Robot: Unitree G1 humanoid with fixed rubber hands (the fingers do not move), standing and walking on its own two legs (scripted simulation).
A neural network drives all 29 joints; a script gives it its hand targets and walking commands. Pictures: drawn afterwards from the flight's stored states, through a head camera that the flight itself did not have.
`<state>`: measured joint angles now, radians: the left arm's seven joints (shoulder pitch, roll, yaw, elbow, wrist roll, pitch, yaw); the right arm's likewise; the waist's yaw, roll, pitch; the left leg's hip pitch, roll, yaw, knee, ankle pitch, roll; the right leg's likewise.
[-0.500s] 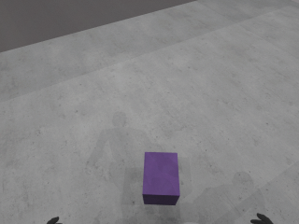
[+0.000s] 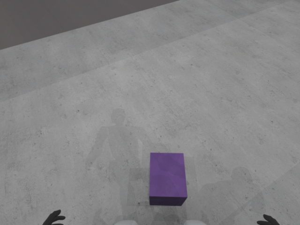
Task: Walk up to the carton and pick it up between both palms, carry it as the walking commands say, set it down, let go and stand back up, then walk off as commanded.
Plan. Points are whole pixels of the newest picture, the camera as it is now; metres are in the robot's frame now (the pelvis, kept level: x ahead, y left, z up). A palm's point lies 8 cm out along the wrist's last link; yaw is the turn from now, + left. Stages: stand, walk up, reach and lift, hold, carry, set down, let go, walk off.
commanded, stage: walk up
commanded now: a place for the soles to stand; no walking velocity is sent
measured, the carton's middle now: (166, 180) +0.39 -0.07 -0.63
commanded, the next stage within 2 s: reach and lift in 1.22 s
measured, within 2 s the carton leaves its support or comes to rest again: neither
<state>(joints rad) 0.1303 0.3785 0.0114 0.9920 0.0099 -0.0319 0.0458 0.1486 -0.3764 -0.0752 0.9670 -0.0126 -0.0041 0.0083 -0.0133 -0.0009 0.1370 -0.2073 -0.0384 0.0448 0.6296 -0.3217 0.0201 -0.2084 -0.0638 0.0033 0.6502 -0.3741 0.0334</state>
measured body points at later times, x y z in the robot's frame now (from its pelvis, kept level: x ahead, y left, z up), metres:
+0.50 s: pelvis -0.01 +0.00 +0.02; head +0.01 +0.00 +0.47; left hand +0.11 +0.29 -0.11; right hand +0.08 -0.31 -0.11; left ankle -0.01 +0.08 -0.72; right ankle -0.01 -0.12 -0.72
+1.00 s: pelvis -0.01 -0.01 +0.02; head -0.01 -0.01 +0.47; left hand +0.09 +0.28 -0.11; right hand +0.06 -0.32 -0.11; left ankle -0.01 +0.08 -0.72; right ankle -0.01 -0.12 -0.72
